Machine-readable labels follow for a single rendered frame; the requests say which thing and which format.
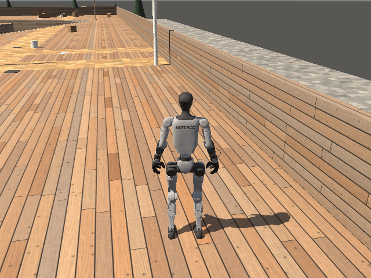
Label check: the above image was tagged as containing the right robot forearm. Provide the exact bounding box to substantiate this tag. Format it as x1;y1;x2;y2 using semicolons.
207;141;218;163

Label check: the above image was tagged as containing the left robot upper arm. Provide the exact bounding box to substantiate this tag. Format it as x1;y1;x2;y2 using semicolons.
158;117;173;149

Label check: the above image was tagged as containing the right robot hand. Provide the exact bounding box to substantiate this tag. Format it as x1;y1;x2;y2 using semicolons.
206;161;219;174

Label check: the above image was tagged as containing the left robot forearm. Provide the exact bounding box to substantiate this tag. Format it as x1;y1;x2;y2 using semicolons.
153;140;164;163

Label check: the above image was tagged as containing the right robot upper arm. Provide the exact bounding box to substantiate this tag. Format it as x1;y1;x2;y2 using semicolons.
198;117;213;149

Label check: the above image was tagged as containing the humanoid robot torso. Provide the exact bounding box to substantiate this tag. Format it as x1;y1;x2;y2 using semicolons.
172;114;199;174

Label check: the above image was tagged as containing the robot left shin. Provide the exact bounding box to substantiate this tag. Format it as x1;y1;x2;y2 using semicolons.
168;192;176;232

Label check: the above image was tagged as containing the left robot hand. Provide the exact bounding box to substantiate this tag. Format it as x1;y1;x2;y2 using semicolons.
152;161;165;174

